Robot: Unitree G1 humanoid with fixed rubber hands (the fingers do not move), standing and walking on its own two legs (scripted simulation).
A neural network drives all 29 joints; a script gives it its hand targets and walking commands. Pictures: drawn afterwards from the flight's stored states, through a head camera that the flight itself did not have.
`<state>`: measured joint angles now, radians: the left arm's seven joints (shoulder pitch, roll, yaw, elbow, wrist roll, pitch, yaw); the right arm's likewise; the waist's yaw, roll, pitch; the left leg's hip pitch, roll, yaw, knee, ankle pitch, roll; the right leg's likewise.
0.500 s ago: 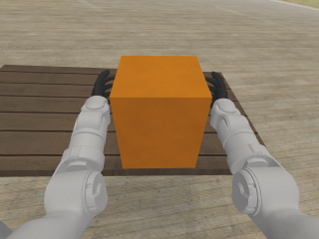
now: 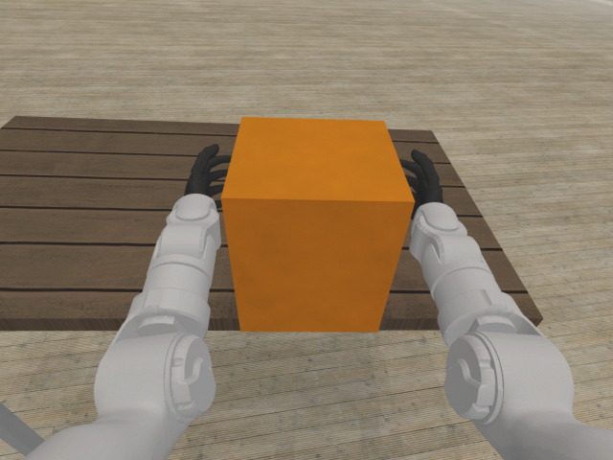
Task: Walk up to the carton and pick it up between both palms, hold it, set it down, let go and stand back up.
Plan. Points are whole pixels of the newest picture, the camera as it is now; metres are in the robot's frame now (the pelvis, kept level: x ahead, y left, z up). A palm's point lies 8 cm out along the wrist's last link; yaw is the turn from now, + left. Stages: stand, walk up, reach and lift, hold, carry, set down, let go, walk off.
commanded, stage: set down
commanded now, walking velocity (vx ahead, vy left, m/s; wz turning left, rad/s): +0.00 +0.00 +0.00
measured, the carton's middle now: (311, 227) +0.44 +0.02 +0.10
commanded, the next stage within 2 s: none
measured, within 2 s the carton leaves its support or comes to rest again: rests again in 0.44 s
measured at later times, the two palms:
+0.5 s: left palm (199, 219) +0.40 +0.17 +0.14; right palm (420, 229) +0.40 -0.13 +0.14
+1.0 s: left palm (199, 217) +0.41 +0.17 +0.14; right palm (418, 228) +0.41 -0.13 +0.14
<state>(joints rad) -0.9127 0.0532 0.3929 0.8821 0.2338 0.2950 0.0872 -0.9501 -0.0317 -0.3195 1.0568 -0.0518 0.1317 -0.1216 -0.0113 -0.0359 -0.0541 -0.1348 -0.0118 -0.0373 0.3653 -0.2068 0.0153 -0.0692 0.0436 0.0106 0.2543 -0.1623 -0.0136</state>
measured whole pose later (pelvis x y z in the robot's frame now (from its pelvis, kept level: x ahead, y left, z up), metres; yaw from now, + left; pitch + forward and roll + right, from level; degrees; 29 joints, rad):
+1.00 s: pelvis +0.00 +0.01 +0.00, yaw -1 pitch -3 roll -1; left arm -0.84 -0.05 0.52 0.75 0.39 0.24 0.02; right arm -0.84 0.06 -0.51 0.92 -0.25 0.00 -0.04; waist 0.03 -0.04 0.02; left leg -0.08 -0.01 0.03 0.32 -0.19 0.03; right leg -0.04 0.02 0.01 0.25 -0.16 0.00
